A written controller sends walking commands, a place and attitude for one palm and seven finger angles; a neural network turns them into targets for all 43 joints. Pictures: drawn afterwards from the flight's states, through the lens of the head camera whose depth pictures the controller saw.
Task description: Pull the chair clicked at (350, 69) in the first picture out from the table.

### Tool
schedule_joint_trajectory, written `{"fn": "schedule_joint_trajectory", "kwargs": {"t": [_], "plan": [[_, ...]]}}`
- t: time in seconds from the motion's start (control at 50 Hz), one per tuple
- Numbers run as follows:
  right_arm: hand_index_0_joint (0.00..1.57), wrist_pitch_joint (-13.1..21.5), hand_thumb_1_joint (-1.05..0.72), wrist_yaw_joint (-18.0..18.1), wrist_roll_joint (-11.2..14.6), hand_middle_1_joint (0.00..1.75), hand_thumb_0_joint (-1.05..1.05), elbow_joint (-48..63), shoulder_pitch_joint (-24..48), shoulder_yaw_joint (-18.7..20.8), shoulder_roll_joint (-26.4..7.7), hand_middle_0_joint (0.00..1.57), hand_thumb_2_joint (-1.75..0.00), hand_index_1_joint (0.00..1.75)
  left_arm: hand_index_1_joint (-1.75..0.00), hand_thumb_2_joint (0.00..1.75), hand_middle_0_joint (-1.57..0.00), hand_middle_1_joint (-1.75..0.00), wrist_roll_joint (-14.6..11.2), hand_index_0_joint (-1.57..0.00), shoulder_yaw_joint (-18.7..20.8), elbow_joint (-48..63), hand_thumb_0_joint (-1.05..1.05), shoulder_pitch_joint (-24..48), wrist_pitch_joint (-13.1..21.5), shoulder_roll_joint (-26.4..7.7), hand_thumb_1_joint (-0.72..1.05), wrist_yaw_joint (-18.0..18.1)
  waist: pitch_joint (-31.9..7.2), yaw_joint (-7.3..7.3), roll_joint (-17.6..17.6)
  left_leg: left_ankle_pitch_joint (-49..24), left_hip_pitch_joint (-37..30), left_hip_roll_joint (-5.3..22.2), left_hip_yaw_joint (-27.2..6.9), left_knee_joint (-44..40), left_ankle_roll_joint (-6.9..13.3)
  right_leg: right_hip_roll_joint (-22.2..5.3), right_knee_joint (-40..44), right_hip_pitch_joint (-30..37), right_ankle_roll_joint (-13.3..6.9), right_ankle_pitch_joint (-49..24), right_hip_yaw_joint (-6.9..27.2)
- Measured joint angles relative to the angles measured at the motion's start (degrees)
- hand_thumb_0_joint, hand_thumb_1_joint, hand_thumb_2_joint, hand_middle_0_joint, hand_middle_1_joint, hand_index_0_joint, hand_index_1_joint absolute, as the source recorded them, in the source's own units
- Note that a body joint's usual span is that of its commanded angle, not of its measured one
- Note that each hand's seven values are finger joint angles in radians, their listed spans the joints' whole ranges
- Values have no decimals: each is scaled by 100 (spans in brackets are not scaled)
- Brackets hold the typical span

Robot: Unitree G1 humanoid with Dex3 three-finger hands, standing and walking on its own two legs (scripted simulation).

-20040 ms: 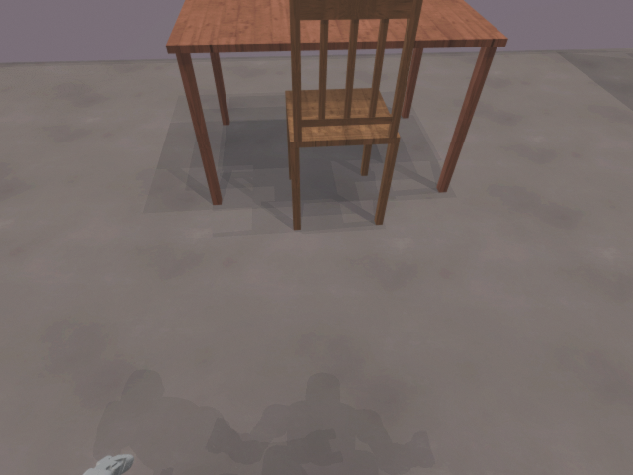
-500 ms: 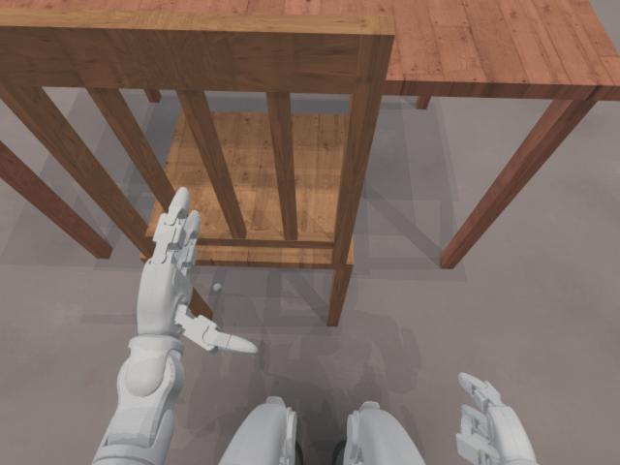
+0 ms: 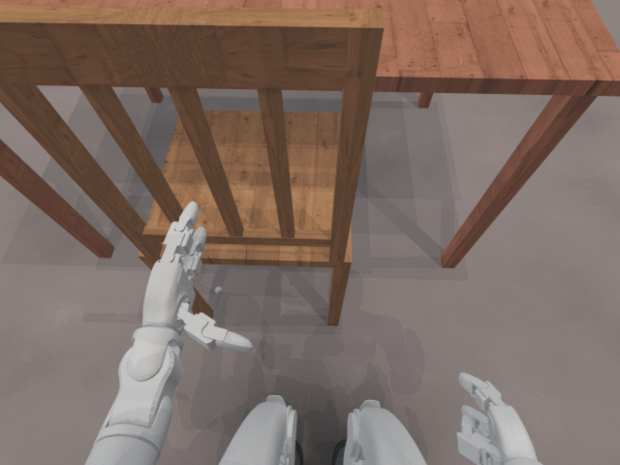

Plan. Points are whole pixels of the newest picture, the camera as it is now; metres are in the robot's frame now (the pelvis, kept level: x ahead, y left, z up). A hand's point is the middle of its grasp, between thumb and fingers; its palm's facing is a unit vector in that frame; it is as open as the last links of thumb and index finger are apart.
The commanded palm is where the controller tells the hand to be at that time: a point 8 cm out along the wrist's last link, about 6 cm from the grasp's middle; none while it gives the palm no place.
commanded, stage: aim the fingers beside a spindle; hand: left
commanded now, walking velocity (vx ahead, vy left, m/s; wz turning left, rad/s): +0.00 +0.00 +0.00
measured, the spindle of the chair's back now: (215, 176) +0.47 +0.15 +0.04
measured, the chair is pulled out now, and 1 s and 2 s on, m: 0.00 0.00 0.00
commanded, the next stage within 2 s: push the fingers through the gap in 0.18 s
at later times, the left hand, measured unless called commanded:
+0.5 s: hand (224, 265) +0.35 +0.13 +0.03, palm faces -0.01 -1.00 -0.03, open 16.9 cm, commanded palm +0.33 +0.19 +0.02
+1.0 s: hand (218, 241) +0.39 +0.15 +0.00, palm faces -0.01 -1.00 -0.03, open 16.9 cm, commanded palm +0.38 +0.19 +0.01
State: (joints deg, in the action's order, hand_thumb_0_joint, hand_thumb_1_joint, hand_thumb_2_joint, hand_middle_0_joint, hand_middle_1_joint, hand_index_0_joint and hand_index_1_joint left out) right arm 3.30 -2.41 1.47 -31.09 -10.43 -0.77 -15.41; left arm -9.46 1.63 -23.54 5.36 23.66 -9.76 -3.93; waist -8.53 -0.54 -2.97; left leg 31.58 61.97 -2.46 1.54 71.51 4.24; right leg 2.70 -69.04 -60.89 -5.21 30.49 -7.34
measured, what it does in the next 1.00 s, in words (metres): stands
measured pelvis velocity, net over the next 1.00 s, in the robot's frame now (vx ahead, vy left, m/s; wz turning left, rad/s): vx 0.00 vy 0.01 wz -0.02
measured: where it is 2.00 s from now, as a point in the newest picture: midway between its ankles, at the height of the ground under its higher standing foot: outside the picture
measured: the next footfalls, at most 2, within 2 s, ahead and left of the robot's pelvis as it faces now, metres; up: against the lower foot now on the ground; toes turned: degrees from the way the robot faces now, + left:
none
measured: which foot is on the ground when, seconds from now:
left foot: down 0.00-1.00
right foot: down 0.00-1.00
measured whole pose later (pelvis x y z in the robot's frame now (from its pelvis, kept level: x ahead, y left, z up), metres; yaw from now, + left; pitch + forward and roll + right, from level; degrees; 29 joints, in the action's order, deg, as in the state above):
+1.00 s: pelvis +0.00 +0.01 +0.00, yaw -1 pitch +24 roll -3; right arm 3.1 -2.2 -0.2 -34.1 -12.2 -0.2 -15.9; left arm -8.1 7.2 -36.5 20.5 27.0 -11.5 -3.3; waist -7.8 -3.2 -2.9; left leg 31.5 63.9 -2.2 2.1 71.7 5.2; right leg 3.0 -68.6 -62.7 -4.1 29.7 -6.7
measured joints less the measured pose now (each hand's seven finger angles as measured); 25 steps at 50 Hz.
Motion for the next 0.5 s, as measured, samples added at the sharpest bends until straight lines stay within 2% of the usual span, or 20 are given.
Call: {"fn": "schedule_joint_trajectory", "kwargs": {"t": [0.04, 0.1, 0.16, 0.2, 0.24, 0.28, 0.36, 0.42, 0.5], "plan": [[20, 48, -91, 45, -12, 30, 1, 61, -20, 32, -4, 20, -90, 30, -8, 30, -5, -8, -26, -6, -209, 268, -2, -280, -91, 91, -49, -91, 56, -19, -39, -8, -51, 9, -5, -39, 1, 13, 55, 55, 8, -20, 1], [20, 142, -91, 90, -87, 30, 1, 57, -50, 59, 16, 20, -90, 30, -8, 30, -6, -8, 50, -6, -386, 900, -2, -706, 149, 185, -49, 82, 83, -21, -32, -17, -161, 25, 26, -121, -2, 34, 127, 146, 12, -41, 42], [20, 167, -91, 75, -139, 30, 1, -56, -36, 42, 46, 20, -90, 30, -8, 30, -6, -8, 165, -7, -196, 1034, -2, -650, 576, 158, -49, 380, 32, -4, 38, -16, -191, 24, 46, -138, -12, 34, 110, 156, -1, -29, 63], [20, 138, -91, 47, -138, 30, 1, -128, -1, 14, 50, 20, -90, 30, -8, 30, -6, -8, 218, -7, 65, 744, -2, -360, 698, 77, -50, 462, -28, 0, 75, -4, -122, 21, 33, -78, -25, 27, 44, 89, -20, -4, 43], [20, 92, -91, 24, -102, 30, 1, -149, 37, -15, 37, 20, -90, 30, -8, 30, -6, -8, 189, -7, 274, 302, -2, -45, 609, -39, -50, 382, -63, -6, 92, 12, -23, 17, 14, 5, -38, 18, -36, -2, -36, 21, 15], [20, 59, -91, 22, -45, 30, 1, -106, 61, -25, 9, 20, -90, 30, -8, 30, -6, -8, 86, -7, 323, -60, -1, 151, 368, -131, -50, 183, -31, -17, 74, 21, 47, 17, -8, 65, -43, 14, -81, -59, -42, 31, -12], [20, 109, -91, 102, -7, 30, 1, 1, 45, 22, -42, 20, -90, 30, -8, 30, -5, -8, -80, -6, 47, -22, -2, 37, 0, -70, -49, -180, 108, -33, -24, 5, 40, 24, -30, 41, -25, 24, -13, -28, -25, -8, -31], [20, 208, -91, 166, -74, 30, 1, -56, 28, 30, -47, 20, -90, 30, -8, 30, -6, -8, -29, -6, -96, 258, -2, -43, 181, 29, -49, -112, 139, -45, -27, -12, 4, 29, -12, -17, -10, 33, 47, 2, -4, -36, -6], [20, 247, -91, 116, -172, 30, 1, -221, 29, 22, -29, 20, -90, 30, -8, 30, -6, -8, 124, -7, 95, 98, -2, 384, 592, 85, -50, 225, 40, -77, 36, 7, 116, 15, 9, 47, -3, 14, -44, -122, -5, -3, 7]]}}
